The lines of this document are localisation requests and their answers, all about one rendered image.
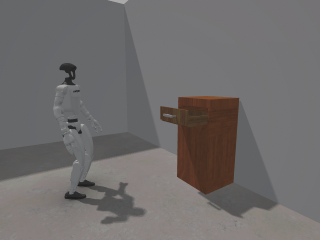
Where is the left robot upper arm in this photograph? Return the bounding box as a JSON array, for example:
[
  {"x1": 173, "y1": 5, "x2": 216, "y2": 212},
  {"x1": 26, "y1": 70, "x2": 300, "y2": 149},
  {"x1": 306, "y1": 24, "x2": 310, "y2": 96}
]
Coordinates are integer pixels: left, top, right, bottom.
[{"x1": 77, "y1": 85, "x2": 84, "y2": 107}]

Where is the robot left forearm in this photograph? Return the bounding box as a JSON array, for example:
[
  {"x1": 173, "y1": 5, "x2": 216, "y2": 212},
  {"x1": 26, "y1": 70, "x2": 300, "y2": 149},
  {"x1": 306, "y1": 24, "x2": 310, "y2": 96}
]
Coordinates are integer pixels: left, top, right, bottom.
[{"x1": 80, "y1": 104, "x2": 94, "y2": 122}]

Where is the right robot upper arm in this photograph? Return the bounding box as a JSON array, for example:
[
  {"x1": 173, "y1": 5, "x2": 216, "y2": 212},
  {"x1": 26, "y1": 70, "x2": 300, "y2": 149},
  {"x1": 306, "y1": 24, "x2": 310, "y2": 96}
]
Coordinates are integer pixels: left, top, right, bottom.
[{"x1": 53, "y1": 85, "x2": 68, "y2": 114}]

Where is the drawer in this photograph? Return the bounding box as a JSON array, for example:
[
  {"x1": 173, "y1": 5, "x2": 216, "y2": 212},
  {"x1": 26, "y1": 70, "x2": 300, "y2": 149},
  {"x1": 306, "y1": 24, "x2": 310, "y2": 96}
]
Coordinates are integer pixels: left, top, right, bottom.
[{"x1": 160, "y1": 106, "x2": 208, "y2": 128}]

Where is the left robot hand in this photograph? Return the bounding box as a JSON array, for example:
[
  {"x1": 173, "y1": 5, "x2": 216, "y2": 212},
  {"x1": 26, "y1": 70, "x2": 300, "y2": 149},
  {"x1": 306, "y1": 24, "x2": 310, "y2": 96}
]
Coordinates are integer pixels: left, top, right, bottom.
[{"x1": 90, "y1": 119, "x2": 102, "y2": 134}]

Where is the robot right foot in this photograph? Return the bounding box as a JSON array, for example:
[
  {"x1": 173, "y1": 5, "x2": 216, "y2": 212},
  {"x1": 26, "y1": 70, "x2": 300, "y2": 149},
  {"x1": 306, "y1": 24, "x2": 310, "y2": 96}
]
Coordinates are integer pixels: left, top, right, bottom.
[{"x1": 64, "y1": 191, "x2": 86, "y2": 200}]

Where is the handle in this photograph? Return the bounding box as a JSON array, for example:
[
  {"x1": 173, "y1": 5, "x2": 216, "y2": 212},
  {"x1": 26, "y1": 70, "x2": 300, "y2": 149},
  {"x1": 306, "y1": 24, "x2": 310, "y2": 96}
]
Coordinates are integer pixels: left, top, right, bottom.
[{"x1": 163, "y1": 114, "x2": 176, "y2": 118}]

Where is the robot left foot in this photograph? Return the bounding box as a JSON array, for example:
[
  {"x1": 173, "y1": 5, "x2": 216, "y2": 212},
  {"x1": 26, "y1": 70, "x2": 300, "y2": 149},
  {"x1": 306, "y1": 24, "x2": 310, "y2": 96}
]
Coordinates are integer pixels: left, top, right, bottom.
[{"x1": 77, "y1": 179, "x2": 95, "y2": 187}]

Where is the robot foot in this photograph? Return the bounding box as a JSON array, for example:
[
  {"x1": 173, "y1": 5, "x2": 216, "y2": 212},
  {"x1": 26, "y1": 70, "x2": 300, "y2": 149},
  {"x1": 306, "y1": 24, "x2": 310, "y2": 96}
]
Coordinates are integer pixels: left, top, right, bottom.
[
  {"x1": 77, "y1": 179, "x2": 95, "y2": 187},
  {"x1": 64, "y1": 191, "x2": 86, "y2": 200}
]

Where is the right robot hand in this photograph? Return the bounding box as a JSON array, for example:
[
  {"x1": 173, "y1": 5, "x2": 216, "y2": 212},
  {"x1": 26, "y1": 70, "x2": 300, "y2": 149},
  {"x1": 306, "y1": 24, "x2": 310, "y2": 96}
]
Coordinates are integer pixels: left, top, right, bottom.
[{"x1": 63, "y1": 133, "x2": 80, "y2": 155}]

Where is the robot right forearm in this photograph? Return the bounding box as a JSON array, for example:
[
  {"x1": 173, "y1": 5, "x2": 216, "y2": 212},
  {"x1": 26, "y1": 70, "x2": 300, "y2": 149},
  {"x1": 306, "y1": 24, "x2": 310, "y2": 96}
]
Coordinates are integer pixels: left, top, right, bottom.
[{"x1": 53, "y1": 106, "x2": 71, "y2": 136}]

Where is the cabinet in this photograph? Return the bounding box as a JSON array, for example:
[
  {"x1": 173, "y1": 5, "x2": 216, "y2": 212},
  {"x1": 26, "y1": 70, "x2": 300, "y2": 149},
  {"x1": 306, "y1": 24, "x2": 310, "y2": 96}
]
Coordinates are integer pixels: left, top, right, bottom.
[{"x1": 177, "y1": 96, "x2": 239, "y2": 195}]

